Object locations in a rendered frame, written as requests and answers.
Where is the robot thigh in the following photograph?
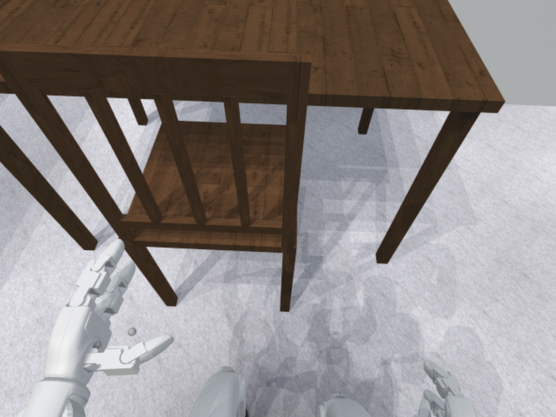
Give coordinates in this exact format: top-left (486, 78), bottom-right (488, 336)
top-left (189, 372), bottom-right (246, 417)
top-left (317, 398), bottom-right (371, 417)

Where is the left robot forearm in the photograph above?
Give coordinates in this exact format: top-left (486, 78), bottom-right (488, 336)
top-left (16, 378), bottom-right (90, 417)

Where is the left robot hand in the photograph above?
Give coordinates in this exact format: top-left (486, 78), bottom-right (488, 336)
top-left (43, 239), bottom-right (174, 386)

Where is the right robot thigh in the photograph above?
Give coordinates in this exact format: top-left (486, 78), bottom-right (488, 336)
top-left (317, 398), bottom-right (371, 417)

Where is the table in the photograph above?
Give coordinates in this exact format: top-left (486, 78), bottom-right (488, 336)
top-left (0, 0), bottom-right (505, 264)

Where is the chair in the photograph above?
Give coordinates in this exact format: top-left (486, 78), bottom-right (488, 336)
top-left (0, 43), bottom-right (312, 312)

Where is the right robot hand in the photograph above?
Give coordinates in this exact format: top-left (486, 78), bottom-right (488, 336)
top-left (414, 360), bottom-right (477, 417)

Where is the left robot thigh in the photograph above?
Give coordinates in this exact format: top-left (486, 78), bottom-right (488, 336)
top-left (189, 372), bottom-right (246, 417)

